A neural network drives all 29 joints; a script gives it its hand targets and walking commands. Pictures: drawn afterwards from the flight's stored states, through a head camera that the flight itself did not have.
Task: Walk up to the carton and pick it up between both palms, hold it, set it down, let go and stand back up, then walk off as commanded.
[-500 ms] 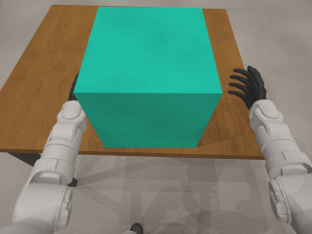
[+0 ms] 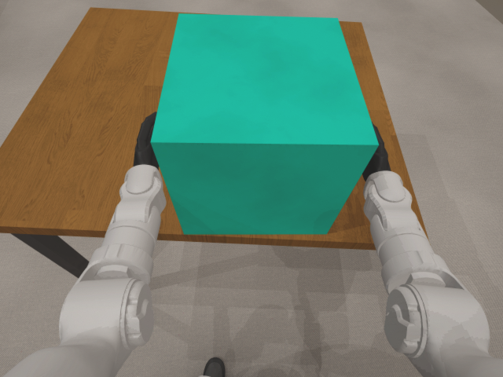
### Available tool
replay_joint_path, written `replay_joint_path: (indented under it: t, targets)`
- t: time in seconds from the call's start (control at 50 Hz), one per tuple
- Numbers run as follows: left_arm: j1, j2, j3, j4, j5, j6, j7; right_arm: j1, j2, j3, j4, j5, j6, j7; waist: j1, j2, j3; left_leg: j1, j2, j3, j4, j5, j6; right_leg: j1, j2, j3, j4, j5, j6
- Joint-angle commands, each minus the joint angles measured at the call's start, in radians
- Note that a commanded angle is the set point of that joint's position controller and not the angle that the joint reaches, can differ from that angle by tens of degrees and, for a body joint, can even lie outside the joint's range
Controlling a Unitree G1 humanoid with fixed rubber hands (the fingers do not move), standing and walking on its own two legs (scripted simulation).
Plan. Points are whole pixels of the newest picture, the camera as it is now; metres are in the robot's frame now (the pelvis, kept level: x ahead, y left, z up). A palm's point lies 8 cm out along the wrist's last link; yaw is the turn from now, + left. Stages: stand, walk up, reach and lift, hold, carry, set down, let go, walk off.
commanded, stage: reach and lift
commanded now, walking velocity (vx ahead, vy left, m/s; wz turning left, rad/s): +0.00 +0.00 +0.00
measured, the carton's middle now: (257, 131) +0.51 +0.03 +0.06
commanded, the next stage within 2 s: none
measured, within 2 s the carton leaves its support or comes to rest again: leaves its support in 1.24 s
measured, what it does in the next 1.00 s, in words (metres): stands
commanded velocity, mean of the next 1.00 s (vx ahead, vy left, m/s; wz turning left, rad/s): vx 0.00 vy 0.00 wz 0.00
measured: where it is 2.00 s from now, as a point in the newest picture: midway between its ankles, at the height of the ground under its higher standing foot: outside the picture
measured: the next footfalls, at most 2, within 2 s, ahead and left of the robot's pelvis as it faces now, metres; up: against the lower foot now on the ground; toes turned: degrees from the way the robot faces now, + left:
none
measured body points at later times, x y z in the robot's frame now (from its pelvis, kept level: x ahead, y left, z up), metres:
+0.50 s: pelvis +0.00 +0.00 +0.00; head +0.07 +0.02 +0.44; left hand +0.44 +0.21 +0.06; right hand +0.45 -0.16 +0.07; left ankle +0.06 +0.13 -0.74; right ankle -0.05 -0.08 -0.74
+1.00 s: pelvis +0.00 +0.00 +0.00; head +0.07 +0.02 +0.44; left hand +0.44 +0.21 +0.06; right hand +0.45 -0.16 +0.07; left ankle +0.06 +0.13 -0.74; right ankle -0.05 -0.08 -0.73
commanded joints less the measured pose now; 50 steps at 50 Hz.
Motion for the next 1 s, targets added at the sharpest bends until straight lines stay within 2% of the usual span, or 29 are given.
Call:
replay_joint_path:
  t: [0.0,0.08,0.1,0.16,0.24,0.3,0.38,0.4,0.52,0.74,0.86,0.98]
  targets:
    - [-0.617,-0.497,-0.215,-0.114,0.146,-0.060,-0.122,-0.608,0.358,0.056,-0.086,-0.113,-0.103,0.151,0.091,0.119,-0.764,0.778,0.056,0.087,0.086,0.377,-0.020,-0.028,-0.041,-0.021,-0.127,0.399,0.081]
    - [-0.626,-0.494,-0.204,-0.077,0.151,-0.068,-0.122,-0.635,0.385,0.062,-0.087,-0.119,-0.106,0.153,0.106,0.091,-0.750,0.719,0.049,0.099,0.068,0.312,-0.009,0.017,-0.044,-0.012,-0.122,0.431,0.086]
    - [-0.639,-0.504,-0.211,-0.083,0.148,-0.072,-0.120,-0.640,0.388,0.061,-0.086,-0.118,-0.107,0.154,0.097,0.098,-0.759,0.727,0.051,0.097,0.069,0.321,-0.014,0.015,-0.040,-0.018,-0.115,0.434,0.089]
    - [-0.633,-0.520,-0.214,-0.073,0.144,-0.080,-0.121,-0.653,0.420,0.077,-0.099,-0.118,-0.113,0.153,0.110,0.082,-0.783,0.716,0.049,0.102,0.071,0.333,-0.010,0.029,-0.040,-0.014,-0.112,0.470,0.092]
    - [-0.654,-0.522,-0.223,-0.071,0.143,-0.089,-0.121,-0.652,0.429,0.076,-0.076,-0.116,-0.114,0.152,0.105,0.090,-0.778,0.708,0.046,0.103,0.069,0.329,-0.014,0.030,-0.040,-0.016,-0.114,0.468,0.089]
    - [-0.646,-0.539,-0.226,-0.066,0.142,-0.096,-0.124,-0.663,0.455,0.098,-0.093,-0.109,-0.120,0.150,0.112,0.090,-0.801,0.695,0.043,0.107,0.075,0.352,-0.012,0.038,-0.040,-0.014,-0.106,0.511,0.091]
    - [-0.646,-0.550,-0.215,-0.043,0.146,-0.095,-0.129,-0.679,0.472,0.110,-0.093,-0.108,-0.120,0.149,0.121,0.076,-0.790,0.676,0.042,0.111,0.065,0.327,-0.003,0.049,-0.042,-0.013,-0.108,0.505,0.094]
    - [-0.636,-0.549,-0.220,-0.040,0.142,-0.096,-0.131,-0.673,0.473,0.114,-0.090,-0.100,-0.120,0.147,0.115,0.072,-0.775,0.674,0.041,0.109,0.063,0.329,-0.003,0.052,-0.042,-0.014,-0.106,0.521,0.095]
    - [-0.672,-0.569,-0.229,-0.041,0.141,-0.108,-0.132,-0.689,0.494,0.116,-0.091,-0.103,-0.124,0.149,0.120,0.087,-0.806,0.665,0.043,0.111,0.067,0.332,-0.007,0.044,-0.040,-0.018,-0.102,0.497,0.089]
    - [-0.667,-0.590,-0.239,-0.015,0.131,-0.112,-0.134,-0.721,0.518,0.134,-0.112,-0.094,-0.135,0.143,0.116,0.070,-0.829,0.649,0.044,0.108,0.075,0.341,-0.001,0.049,-0.041,-0.016,-0.101,0.509,0.087]
    - [-0.692,-0.622,-0.270,-0.045,0.111,-0.142,-0.132,-0.759,0.552,0.200,-0.157,-0.078,-0.167,0.130,0.128,0.055,-0.933,0.640,0.041,0.107,0.092,0.403,-0.002,0.103,-0.043,-0.012,-0.070,0.641,0.093]
    - [-0.730,-0.654,-0.312,-0.084,0.089,-0.163,-0.130,-0.787,0.562,0.240,-0.198,-0.067,-0.199,0.117,0.108,0.058,-1.001,0.684,0.048,0.094,0.112,0.486,-0.011,0.102,-0.039,-0.022,-0.068,0.676,0.091]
